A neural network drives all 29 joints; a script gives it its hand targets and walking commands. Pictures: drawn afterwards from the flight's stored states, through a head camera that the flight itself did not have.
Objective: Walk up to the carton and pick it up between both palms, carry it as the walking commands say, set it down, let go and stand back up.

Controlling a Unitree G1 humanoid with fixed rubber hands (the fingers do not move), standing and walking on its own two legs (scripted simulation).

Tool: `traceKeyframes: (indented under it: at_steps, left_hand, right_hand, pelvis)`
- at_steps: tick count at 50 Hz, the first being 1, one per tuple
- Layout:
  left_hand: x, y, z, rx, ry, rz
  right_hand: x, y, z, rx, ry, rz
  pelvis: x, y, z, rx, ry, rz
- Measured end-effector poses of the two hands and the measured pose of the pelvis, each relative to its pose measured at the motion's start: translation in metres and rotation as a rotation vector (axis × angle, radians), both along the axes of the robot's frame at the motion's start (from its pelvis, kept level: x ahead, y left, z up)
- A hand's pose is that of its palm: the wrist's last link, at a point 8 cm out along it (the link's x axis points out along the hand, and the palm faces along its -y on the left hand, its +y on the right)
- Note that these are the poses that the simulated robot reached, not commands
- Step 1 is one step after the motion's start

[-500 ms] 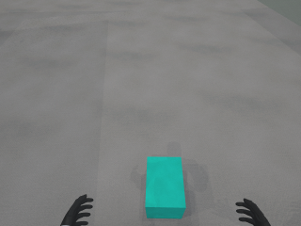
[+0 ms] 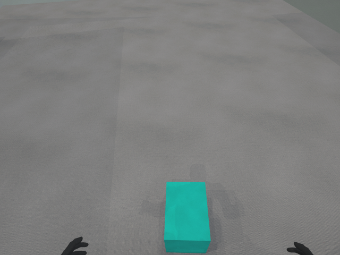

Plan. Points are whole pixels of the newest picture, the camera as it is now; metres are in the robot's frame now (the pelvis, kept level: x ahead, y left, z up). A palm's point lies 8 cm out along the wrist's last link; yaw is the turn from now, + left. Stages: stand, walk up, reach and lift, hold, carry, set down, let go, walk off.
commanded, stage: stand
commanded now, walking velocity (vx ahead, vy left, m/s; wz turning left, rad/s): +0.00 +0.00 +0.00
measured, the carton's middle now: (185, 217) +0.46 -0.03 -0.66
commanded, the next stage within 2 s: none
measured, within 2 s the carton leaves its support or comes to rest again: neither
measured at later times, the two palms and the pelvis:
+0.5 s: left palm out of the picture +0.09 +0.30 -0.09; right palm out of the picture +0.08 -0.31 -0.09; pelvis -0.02 +0.00 +0.01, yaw +0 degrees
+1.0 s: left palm out of the picture +0.06 +0.30 -0.09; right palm out of the picture +0.06 -0.31 -0.10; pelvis -0.03 -0.01 +0.01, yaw +0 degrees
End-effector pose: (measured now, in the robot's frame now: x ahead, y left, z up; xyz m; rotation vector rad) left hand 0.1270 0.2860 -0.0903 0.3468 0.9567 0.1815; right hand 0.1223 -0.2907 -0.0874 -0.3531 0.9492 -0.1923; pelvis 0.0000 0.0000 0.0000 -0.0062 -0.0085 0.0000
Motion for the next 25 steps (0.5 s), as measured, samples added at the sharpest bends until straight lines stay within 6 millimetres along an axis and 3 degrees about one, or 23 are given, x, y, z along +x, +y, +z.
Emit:
traceKeyframes:
  at_steps: [25]
  left_hand:
    - [-0.041, 0.01, -0.002, 0.018, 0.077, 0.034]
  right_hand:
    - [-0.04, -0.015, -0.004, -0.015, 0.084, -0.014]
  pelvis:
    - [-0.019, -0.005, 0.005, 0.002, -0.028, 0.001]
